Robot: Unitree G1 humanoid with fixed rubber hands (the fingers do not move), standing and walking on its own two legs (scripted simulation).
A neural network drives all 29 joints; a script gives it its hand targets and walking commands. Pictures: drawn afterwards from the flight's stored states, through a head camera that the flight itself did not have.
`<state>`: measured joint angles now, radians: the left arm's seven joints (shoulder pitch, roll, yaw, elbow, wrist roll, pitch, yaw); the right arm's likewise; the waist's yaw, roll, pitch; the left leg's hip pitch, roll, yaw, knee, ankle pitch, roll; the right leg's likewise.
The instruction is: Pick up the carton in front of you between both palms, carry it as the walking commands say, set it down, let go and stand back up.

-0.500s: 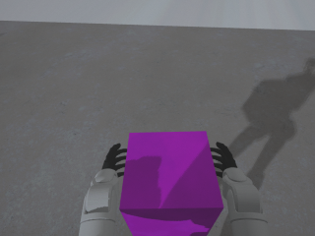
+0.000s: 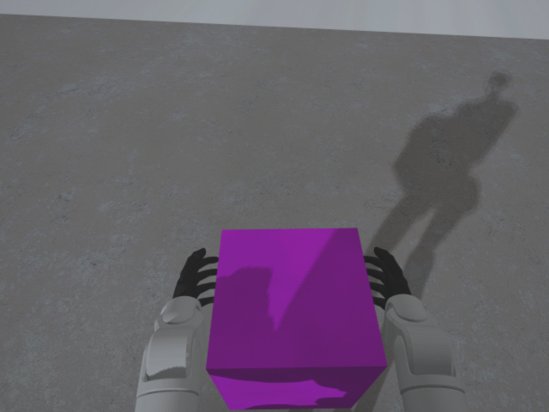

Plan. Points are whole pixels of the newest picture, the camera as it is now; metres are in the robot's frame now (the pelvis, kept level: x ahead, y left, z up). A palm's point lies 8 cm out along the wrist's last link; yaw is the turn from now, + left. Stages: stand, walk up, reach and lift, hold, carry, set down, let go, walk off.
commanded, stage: carry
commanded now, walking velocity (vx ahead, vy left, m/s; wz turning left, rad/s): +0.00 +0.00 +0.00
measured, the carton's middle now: (290, 323) +0.28 +0.00 -0.08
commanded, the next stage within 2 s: hold in 2.00 s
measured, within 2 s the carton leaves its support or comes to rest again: neither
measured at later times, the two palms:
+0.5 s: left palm (196, 226) +0.40 +0.15 +0.02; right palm (378, 218) +0.42 -0.15 +0.02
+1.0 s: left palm (185, 250) +0.36 +0.16 +0.02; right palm (374, 241) +0.38 -0.14 +0.02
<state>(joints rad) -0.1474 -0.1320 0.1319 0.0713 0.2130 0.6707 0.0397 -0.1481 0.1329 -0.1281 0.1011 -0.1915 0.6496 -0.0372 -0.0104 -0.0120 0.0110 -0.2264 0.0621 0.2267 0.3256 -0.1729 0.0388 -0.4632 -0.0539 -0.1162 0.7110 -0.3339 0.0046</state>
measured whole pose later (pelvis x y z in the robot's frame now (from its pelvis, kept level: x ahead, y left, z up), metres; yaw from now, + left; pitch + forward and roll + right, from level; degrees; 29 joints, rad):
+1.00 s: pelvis +0.09 +0.00 -0.02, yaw +3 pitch +2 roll -1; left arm -0.17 -0.14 0.14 0.11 0.22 0.73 0.04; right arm -0.17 0.14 -0.14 0.11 -0.22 0.73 -0.03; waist 0.00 0.01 -0.06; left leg -0.13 0.07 0.19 0.52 -0.42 0.00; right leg -0.34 -0.07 -0.18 0.55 -0.24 -0.01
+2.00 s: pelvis +0.04 +0.01 -0.02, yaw +3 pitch +1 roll +0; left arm -0.21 -0.14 0.17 0.15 0.24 0.73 0.03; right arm -0.20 0.14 -0.16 0.15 -0.23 0.74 -0.03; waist 0.00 0.00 -0.07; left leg -0.21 0.04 0.20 0.56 -0.37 0.04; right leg -0.39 -0.11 -0.17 0.51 -0.13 0.01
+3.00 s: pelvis +0.00 -0.06 -0.10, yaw +18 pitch +32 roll +1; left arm -0.68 -0.12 0.41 0.53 0.22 0.19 0.01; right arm -0.62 0.13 -0.40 0.44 -0.26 0.22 -0.03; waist -0.03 0.04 -0.04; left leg -1.22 -0.08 -0.12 1.05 -0.39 -0.05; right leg -1.29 0.04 0.10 1.01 -0.27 0.03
